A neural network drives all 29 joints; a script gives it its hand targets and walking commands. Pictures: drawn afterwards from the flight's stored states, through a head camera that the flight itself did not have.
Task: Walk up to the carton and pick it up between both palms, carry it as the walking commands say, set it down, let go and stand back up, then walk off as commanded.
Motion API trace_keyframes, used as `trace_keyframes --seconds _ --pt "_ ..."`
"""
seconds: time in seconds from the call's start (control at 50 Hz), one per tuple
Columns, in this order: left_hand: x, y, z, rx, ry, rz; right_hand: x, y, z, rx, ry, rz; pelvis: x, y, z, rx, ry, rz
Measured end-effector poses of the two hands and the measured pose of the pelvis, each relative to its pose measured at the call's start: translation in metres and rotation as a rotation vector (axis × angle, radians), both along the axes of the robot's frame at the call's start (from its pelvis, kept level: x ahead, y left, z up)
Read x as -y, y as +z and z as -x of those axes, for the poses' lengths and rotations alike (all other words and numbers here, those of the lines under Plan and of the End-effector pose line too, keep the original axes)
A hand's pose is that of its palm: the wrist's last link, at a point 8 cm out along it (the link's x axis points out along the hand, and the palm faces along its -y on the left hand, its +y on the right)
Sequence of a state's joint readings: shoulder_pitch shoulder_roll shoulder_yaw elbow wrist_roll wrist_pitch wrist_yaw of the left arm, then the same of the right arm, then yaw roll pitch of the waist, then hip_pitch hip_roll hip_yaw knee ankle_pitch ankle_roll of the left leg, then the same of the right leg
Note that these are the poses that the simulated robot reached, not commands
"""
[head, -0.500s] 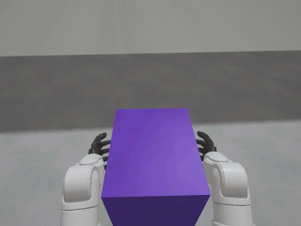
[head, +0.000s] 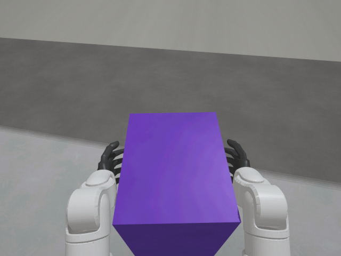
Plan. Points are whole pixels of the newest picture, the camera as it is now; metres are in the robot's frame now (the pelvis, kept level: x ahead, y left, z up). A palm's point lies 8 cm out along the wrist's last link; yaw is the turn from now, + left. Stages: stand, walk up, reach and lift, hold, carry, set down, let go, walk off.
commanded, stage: carry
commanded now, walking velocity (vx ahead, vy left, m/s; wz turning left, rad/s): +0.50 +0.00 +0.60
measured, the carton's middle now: (173, 191) +0.27 +0.01 +0.01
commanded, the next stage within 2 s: none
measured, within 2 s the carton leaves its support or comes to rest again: neither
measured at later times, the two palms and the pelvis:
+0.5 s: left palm (107, 83) +0.57 +0.22 +0.11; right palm (193, 67) +0.66 -0.05 +0.10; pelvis +0.34 +0.00 +0.02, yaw +19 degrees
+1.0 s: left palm (99, 55) +0.75 +0.29 +0.10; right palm (170, 41) +0.85 +0.04 +0.10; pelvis +0.54 +0.07 +0.02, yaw +21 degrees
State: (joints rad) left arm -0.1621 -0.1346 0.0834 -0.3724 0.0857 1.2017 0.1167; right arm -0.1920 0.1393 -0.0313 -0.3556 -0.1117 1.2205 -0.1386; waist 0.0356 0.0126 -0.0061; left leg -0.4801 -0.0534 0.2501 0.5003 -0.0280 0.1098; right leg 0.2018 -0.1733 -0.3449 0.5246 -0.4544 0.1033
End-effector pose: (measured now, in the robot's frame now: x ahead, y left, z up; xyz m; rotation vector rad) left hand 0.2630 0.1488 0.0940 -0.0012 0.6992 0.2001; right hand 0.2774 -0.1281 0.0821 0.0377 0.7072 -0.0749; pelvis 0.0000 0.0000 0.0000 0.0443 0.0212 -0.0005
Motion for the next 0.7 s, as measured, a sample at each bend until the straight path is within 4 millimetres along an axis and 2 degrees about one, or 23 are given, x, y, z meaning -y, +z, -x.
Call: trace_keyframes --seconds 0.04,0.08,0.16,0.24,0.38,0.48,0.58,0.7 --pt "0.0 -0.01 -0.039 -0.01 -0.021 0.023 0.0 -0.005 -0.031 -0.011 -0.025 0.018 -0.006 -0.005 -0.03 -0.003 0.02 -0.013" --pt "-0.001 -0.017 -0.068 -0.055 -0.035 0.025 0.0 -0.011 -0.057 -0.056 -0.046 0.014 -0.011 0.001 -0.053 -0.016 0.036 -0.013" --pt "-0.01 -0.015 -0.115 -0.114 -0.037 0.008 -0.009 -0.013 -0.103 -0.118 -0.042 0.004 -0.018 0.018 -0.099 -0.038 0.071 0.013" --pt "-0.028 -0.006 -0.156 -0.09 0.026 0.031 -0.028 -0.001 -0.159 -0.094 0.029 0.035 -0.016 0.03 -0.15 -0.056 0.135 0.048" --pt "-0.057 0.013 -0.227 -0.006 0.179 0.033 -0.064 0.023 -0.277 -0.007 0.186 0.04 -0.006 0.031 -0.254 -0.066 0.234 0.074" --pt "-0.066 0.014 -0.293 0.022 0.251 0.0 -0.079 0.019 -0.365 0.021 0.251 0.0 0.0 0.017 -0.334 -0.062 0.315 0.071" --pt "-0.082 0.016 -0.331 -0.045 0.329 0.007 -0.102 0.019 -0.421 -0.046 0.325 0.002 -0.001 0.031 -0.387 -0.052 0.377 0.051" --pt "-0.105 0.025 -0.378 -0.007 0.38 0.016 -0.13 0.03 -0.48 -0.009 0.369 0.004 -0.013 0.036 -0.442 -0.051 0.396 0.03"
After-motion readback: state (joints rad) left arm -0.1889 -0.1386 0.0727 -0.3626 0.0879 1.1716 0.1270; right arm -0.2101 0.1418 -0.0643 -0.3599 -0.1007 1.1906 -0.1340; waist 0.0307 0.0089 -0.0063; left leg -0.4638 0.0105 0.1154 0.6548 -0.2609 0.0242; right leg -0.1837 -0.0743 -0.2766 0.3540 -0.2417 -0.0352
